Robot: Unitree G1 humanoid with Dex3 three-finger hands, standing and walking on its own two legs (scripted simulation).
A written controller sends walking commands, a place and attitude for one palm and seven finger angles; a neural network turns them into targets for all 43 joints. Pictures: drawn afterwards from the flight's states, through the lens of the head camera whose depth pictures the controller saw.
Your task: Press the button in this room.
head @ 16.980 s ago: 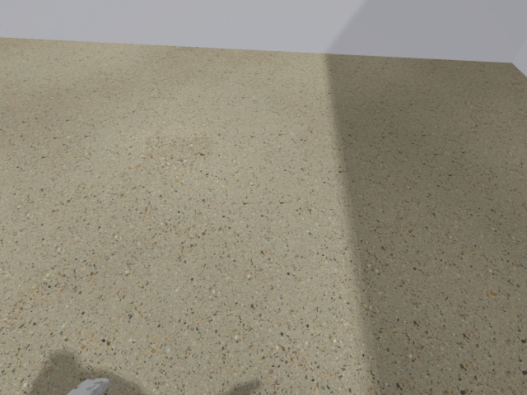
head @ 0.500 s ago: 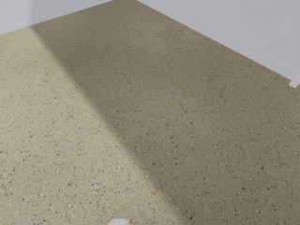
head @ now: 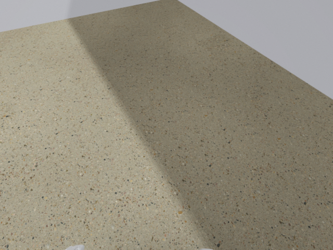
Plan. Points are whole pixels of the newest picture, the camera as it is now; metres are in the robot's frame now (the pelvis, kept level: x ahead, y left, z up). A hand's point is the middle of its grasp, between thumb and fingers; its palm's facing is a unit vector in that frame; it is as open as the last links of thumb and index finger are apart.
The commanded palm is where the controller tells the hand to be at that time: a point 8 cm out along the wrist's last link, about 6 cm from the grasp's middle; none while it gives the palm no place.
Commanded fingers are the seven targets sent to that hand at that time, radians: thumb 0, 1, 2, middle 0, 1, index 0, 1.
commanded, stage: turn or walk to find it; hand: left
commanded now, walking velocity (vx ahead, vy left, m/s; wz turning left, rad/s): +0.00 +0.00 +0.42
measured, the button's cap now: out of the picture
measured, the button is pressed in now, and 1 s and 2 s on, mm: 0 0 0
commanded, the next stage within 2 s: stand and wait in 1.26 s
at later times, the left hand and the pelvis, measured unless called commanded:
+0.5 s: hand out of the picture -0.04 +0.16 -0.16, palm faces +0.28 -0.93 -0.25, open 7.3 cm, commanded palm none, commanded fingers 0.00 0.90 0.90 -0.20 -0.30 -0.20 -0.30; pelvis -0.04 -0.04 +0.00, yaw +15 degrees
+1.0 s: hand out of the picture -0.07 +0.21 -0.16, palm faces +0.43 -0.87 -0.24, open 7.3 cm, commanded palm none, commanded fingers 0.00 0.90 0.90 -0.20 -0.30 -0.20 -0.30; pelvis -0.07 -0.01 +0.00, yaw +25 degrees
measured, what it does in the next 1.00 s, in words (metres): steps on the spot, turning left: right foot, then left foot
